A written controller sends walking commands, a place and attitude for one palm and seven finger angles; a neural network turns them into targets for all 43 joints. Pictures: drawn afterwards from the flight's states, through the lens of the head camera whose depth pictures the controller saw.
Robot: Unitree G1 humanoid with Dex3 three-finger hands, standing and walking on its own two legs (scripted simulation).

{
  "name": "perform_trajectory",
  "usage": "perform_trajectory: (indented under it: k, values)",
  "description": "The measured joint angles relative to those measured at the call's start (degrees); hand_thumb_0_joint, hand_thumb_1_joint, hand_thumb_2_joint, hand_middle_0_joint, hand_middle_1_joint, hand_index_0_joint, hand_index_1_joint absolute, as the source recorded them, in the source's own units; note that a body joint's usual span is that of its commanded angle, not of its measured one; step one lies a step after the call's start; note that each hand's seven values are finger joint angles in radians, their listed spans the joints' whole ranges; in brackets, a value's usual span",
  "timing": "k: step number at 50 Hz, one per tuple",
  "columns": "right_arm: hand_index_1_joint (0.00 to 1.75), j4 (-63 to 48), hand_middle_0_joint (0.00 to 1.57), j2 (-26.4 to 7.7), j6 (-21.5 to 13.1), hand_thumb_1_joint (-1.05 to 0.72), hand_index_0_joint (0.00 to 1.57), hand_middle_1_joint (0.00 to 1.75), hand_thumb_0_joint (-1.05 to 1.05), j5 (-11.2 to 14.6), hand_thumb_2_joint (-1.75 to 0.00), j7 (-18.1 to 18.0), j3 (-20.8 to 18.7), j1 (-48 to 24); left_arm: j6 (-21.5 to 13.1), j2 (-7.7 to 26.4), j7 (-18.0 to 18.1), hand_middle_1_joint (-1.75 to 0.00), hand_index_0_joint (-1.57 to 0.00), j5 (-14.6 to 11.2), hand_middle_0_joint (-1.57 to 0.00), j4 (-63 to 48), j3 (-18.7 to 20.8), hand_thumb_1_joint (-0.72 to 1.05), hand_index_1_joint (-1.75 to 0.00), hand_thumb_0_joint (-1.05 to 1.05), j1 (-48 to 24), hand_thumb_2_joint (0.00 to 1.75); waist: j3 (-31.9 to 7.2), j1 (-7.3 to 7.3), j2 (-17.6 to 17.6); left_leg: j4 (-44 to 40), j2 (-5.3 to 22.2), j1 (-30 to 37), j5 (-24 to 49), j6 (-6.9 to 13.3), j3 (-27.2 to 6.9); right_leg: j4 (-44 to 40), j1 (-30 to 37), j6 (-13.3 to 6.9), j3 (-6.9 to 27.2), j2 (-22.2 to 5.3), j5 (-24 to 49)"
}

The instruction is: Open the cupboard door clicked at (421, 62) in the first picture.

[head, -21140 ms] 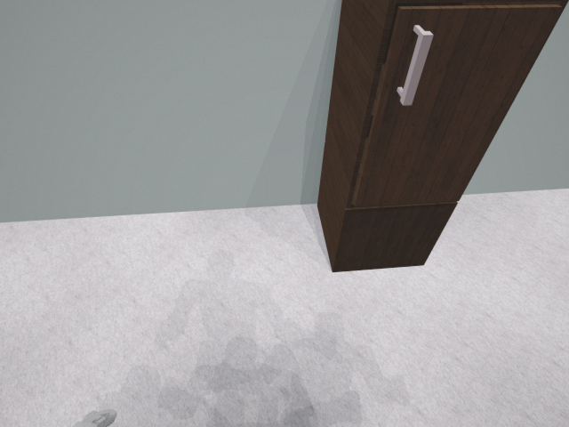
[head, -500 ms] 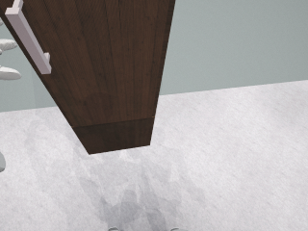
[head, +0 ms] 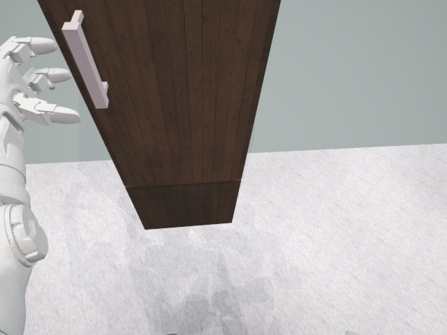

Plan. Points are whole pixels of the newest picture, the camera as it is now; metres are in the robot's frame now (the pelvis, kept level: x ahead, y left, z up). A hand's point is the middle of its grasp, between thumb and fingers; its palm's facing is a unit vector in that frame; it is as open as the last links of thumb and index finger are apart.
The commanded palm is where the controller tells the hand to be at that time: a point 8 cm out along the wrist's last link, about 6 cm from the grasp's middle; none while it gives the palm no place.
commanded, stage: move the hooked fingers beside the handle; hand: left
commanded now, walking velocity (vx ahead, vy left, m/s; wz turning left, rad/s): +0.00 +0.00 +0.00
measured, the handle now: (90, 63) +0.56 +0.22 +0.16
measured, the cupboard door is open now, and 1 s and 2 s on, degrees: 0 0 0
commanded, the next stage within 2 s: slide the fingers in behind the handle in 0.96 s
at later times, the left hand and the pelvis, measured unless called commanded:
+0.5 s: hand (52, 78) +0.51 +0.27 +0.17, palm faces +0.06 -1.00 -0.01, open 14.0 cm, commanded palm +0.48 +0.32 +0.16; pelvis +0.00 +0.00 +0.00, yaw -2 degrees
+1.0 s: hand (53, 82) +0.50 +0.27 +0.16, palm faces +0.07 -1.00 +0.01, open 14.0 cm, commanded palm +0.48 +0.32 +0.16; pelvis +0.01 +0.00 +0.00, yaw -1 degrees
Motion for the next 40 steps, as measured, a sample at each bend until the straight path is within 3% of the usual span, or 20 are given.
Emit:
perform_trajectory:
  k: [9, 16, 21, 31, 40]
  values:
    - [0.3, 1.56, 0.2, -1.73, -0.27, -0.9, 0.21, 0.3, 0.0, 0.49, -0.9, -1.35, 0.21, 3.32, 0.49, 6.53, -2.06, -1.2, -0.3, 1.3, -0.3, 8.46, -1.15, -0.5, -1.2, -0.01, -6.13, 0.3, 0.99, -2.55, 0.34, 0.56, 0.55, -2.68, 0.88, -0.36, -0.51, 0.69, -2.67, -0.48, -0.4, 0.57, 0.7]
    - [0.3, 3.13, 0.2, -2.41, 0.31, -0.9, 0.21, 0.3, 0.01, 0.26, -0.9, -1.79, -0.13, 6.85, -1.29, 8.77, -3.22, -1.2, -0.3, 1.08, -0.3, 8.54, 2.04, -0.5, -1.2, -0.01, -6.64, 0.3, 1.45, -3.97, 0.04, 0.59, 1.15, -4.17, 1.06, -0.45, 0.09, 0.73, -4.53, -0.58, 0.28, 1.1, 1.19]
    - [0.3, 2.86, 0.2, -2.27, 1.14, -0.9, 0.21, 0.3, 0.01, 0.23, -0.9, -1.65, -0.44, 8.78, -0.75, 10.49, -3.73, -1.2, -0.3, 2.07, -0.3, 8.18, 4.09, -0.5, -1.2, -0.01, -5.7, 0.3, 0.71, -4.85, -0.09, 0.43, 1.55, -4.45, 0.77, -0.44, 0.63, 0.18, -4.92, -0.57, 0.87, 1.47, 1.36]
    - [0.3, 2.07, 0.2, -0.92, 2.43, -0.9, 0.21, 0.3, 0.01, 0.12, -0.9, -0.74, -0.58, 8.55, -0.41, 7.98, -4.87, -1.2, -0.3, -0.04, -0.3, 3.64, 4.4, -0.5, -1.2, -0.01, -0.02, 0.3, -0.59, -2.84, 0.26, 0.01, 1.26, -2.54, -0.31, -0.03, 1.19, -0.94, -2.83, -0.07, 1.43, 1.19, 0.85]
    - [0.3, 0.86, 0.2, -0.41, 1.5, -0.9, 0.21, 0.3, 0.01, 0.05, -0.9, -0.33, -0.58, 4.09, 0.61, 3.69, -3.97, -1.2, -0.3, -0.99, -0.29, 1.94, 0.22, -0.5, -1.2, -0.01, 0.31, 0.3, -1.12, -1.01, 0.49, 0.66, 0.32, -1.73, -1.03, 0.35, 0.41, -0.57, -1.41, 0.36, 0.6, 0.35, -0.1]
